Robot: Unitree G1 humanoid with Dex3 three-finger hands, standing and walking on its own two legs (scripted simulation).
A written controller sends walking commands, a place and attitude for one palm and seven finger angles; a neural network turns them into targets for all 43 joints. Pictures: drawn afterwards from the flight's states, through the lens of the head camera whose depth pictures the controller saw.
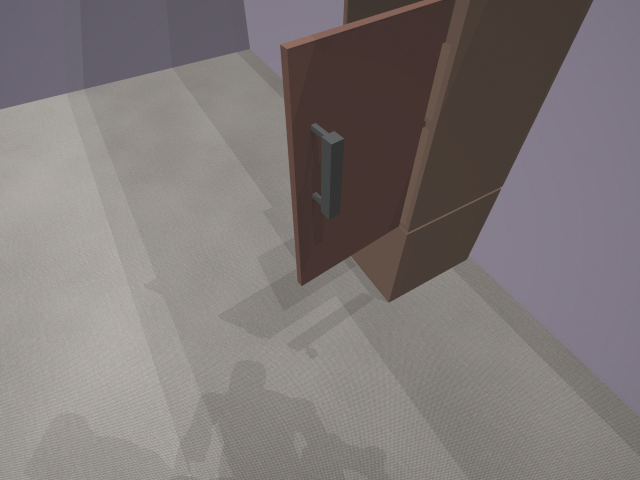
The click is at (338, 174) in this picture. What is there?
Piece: cupboard door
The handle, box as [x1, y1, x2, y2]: [311, 123, 343, 219]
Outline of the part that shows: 314,123 311,125 311,129 321,138 321,195 320,196 315,192 312,194 312,197 321,205 321,211 329,219 339,213 343,138 334,131 328,133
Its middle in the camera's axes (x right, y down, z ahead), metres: +0.00 -0.12 +0.70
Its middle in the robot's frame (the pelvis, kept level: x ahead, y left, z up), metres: +0.61 +0.03 +0.02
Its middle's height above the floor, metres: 0.80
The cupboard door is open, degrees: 96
